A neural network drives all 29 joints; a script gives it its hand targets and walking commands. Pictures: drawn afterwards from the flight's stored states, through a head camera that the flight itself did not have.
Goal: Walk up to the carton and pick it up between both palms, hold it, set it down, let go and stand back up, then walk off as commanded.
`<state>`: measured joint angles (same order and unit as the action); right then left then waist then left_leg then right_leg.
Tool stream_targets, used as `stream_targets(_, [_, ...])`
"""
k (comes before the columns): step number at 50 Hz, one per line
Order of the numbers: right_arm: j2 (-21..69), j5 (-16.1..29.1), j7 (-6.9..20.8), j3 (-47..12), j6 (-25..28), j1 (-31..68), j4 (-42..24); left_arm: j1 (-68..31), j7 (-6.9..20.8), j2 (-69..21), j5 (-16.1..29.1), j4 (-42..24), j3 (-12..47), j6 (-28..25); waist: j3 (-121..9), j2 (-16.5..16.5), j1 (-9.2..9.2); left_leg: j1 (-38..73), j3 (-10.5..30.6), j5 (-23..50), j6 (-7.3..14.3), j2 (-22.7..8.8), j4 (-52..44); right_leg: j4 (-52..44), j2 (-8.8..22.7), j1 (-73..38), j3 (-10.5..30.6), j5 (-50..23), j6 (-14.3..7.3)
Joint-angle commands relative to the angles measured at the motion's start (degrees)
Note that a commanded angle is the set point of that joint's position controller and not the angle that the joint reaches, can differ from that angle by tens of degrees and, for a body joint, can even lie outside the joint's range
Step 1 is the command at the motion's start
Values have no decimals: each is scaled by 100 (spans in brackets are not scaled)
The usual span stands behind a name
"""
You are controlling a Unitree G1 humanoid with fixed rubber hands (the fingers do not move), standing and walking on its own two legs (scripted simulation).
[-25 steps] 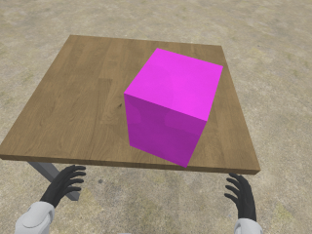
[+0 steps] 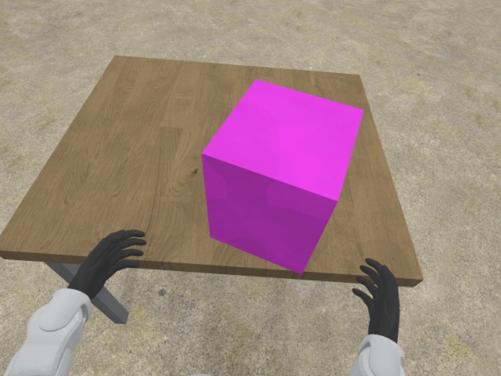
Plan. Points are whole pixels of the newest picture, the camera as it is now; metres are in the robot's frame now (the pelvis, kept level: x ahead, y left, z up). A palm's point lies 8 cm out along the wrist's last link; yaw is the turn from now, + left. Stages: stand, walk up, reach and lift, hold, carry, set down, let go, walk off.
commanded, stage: reach and lift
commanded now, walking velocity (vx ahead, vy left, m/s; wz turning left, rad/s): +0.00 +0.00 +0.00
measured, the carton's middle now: (279, 179) +0.44 -0.02 +0.03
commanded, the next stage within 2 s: none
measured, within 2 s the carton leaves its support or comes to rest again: neither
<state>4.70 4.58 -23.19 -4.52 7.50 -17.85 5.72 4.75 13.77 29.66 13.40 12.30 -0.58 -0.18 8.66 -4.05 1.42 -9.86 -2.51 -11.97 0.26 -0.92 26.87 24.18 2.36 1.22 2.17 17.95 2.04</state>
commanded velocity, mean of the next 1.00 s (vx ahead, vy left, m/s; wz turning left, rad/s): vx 0.00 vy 0.00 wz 0.00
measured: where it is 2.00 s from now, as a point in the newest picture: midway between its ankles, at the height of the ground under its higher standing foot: outside the picture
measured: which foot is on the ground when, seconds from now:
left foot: down 0.00-1.00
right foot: down 0.00-1.00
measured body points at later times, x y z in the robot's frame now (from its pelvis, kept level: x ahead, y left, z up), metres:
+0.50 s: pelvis +0.00 +0.00 +0.00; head +0.02 +0.04 +0.45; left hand +0.32 +0.25 +0.06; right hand +0.27 -0.16 +0.04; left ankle +0.03 +0.11 -0.74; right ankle -0.05 -0.15 -0.74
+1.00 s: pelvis -0.02 +0.00 +0.00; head +0.01 +0.03 +0.45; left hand +0.40 +0.23 +0.12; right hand +0.32 -0.17 +0.11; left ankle +0.03 +0.11 -0.74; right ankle -0.05 -0.15 -0.74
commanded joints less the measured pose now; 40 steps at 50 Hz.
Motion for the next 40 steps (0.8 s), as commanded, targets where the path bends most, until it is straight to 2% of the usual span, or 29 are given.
stream_targets(1, [-302,401,-88,-34,122,1038,-1139,-1037,-58,1007,409,-946,-504,-26,-1148,1040,83,1445,-101,831,-27,-228,-138,-687,-154,1090,-311,-1260,-180])
stream_targets(14, [-567,694,-226,87,-462,2063,-1257,-2155,-85,954,414,-1136,-448,585,-1525,1031,-179,1578,-163,1326,-64,-160,-166,-724,-210,648,-318,-2046,-112])
stream_targets(23, [-786,850,-253,385,-1085,2971,-1320,-3117,-152,950,487,-1047,-311,1096,-1802,974,-497,1539,-128,1300,-72,-172,-243,-743,-274,496,-343,-2191,-132])
stream_targets(28, [-897,923,-262,587,-1513,3534,-1323,-3697,-184,970,501,-809,-290,1440,-1915,970,-654,1428,-116,1114,-54,-169,-338,-754,-294,449,-360,-2170,-155])
stream_targets(40, [-1004,972,-218,887,-2521,5037,-1008,-5185,-219,1046,498,287,-169,1986,-2154,861,-826,1100,-135,532,35,-180,-570,-703,-275,424,-327,-2075,-209])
